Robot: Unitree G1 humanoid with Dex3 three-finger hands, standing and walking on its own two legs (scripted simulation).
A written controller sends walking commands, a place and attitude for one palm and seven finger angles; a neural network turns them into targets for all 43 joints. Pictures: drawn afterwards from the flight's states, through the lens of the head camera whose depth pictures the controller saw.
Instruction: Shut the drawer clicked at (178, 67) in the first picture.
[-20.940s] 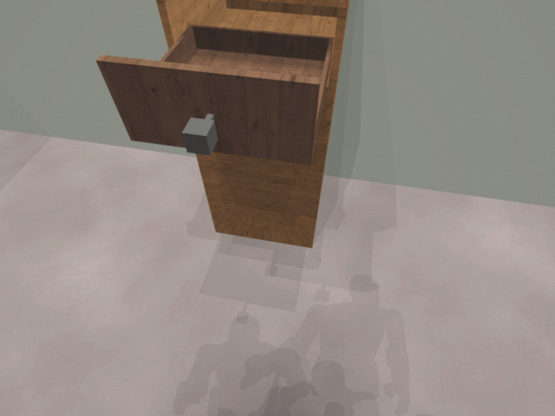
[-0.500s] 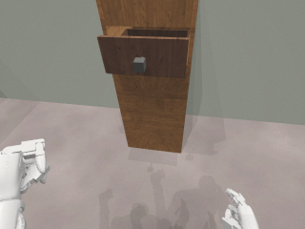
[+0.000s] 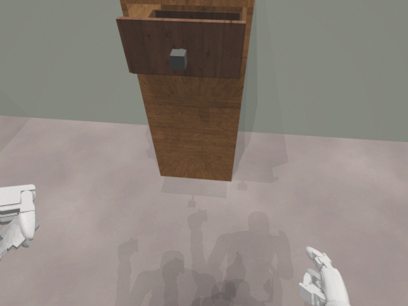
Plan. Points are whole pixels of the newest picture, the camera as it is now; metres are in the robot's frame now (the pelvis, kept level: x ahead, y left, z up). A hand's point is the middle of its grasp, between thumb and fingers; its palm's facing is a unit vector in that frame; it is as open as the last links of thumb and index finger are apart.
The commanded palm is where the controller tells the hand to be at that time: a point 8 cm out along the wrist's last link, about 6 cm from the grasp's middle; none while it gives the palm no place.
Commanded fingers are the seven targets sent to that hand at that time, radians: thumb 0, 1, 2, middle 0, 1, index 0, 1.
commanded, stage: step back with the hand held close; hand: left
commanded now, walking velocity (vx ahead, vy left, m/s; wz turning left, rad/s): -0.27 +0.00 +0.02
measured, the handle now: (179, 56) +0.78 +0.13 +0.11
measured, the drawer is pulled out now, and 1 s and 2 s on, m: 0.12 0.12 0.12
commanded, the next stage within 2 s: stop stepping back and stand still in 0.76 s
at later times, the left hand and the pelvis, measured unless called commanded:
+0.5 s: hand (10, 288) +0.11 +0.23 +0.17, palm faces +0.37 -0.80 -0.47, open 3.2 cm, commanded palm +0.04 +0.28 +0.18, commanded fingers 0.00 0.90 0.90 -1.40 -1.60 -1.40 -1.60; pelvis -0.08 -0.01 -0.01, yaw +2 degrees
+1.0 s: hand out of the picture -0.02 +0.23 +0.17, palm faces +0.36 -0.84 -0.40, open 3.2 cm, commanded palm -0.08 +0.28 +0.18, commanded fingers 0.00 0.90 0.90 -1.40 -1.60 -1.40 -1.60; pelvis -0.22 +0.00 -0.01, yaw -1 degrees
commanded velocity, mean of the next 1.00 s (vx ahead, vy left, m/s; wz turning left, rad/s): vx -0.27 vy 0.01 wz -0.03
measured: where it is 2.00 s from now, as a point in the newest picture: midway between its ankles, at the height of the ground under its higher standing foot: outside the picture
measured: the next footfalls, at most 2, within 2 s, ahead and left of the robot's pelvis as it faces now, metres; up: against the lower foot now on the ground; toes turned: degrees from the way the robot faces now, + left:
right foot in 0.34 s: +0.01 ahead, -0.12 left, +0.00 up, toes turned +5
right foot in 0.98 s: -0.29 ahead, -0.12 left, +0.00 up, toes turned +0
